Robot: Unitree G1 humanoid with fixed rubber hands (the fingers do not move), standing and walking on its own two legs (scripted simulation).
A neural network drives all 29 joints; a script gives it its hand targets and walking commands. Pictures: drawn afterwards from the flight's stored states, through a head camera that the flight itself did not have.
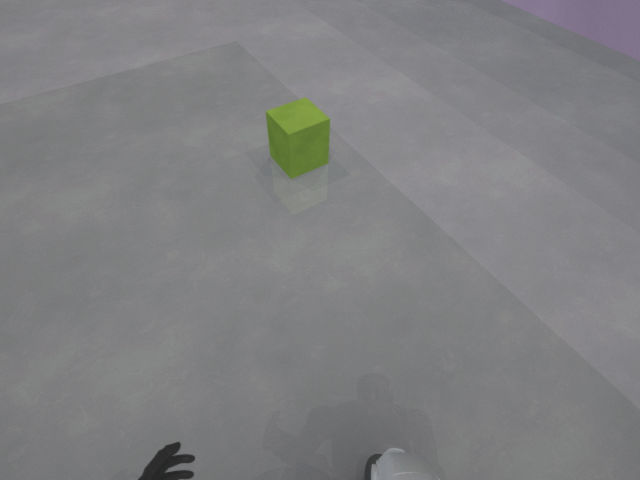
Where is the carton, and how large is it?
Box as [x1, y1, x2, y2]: [266, 97, 329, 178]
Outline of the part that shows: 305,97 266,111 270,155 291,178 327,163 328,158 329,118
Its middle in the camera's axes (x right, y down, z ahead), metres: -0.09 -0.47 +1.81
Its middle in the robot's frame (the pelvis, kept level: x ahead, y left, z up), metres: +1.57 -0.01 -0.65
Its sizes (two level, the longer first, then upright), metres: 0.210 0.200 0.250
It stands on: the floor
